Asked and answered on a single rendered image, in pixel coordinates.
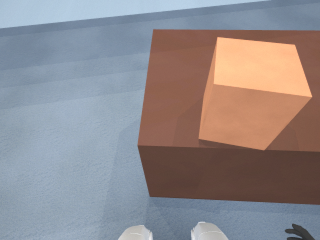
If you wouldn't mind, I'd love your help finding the left robot thigh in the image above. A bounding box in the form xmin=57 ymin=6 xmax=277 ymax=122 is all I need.
xmin=118 ymin=225 xmax=153 ymax=240

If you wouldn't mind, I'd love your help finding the pedestal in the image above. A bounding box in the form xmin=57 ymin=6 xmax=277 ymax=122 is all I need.
xmin=137 ymin=29 xmax=320 ymax=205

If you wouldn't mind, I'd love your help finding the right robot thigh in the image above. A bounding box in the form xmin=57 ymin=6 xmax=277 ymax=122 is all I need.
xmin=191 ymin=222 xmax=228 ymax=240

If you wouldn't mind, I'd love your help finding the robot thigh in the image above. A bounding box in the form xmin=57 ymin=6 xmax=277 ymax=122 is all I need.
xmin=191 ymin=222 xmax=228 ymax=240
xmin=118 ymin=225 xmax=153 ymax=240

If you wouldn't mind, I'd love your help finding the right robot hand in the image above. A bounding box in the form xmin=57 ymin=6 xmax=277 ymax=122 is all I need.
xmin=285 ymin=224 xmax=315 ymax=240

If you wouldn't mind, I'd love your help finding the carton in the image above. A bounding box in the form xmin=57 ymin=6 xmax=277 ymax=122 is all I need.
xmin=198 ymin=37 xmax=312 ymax=150

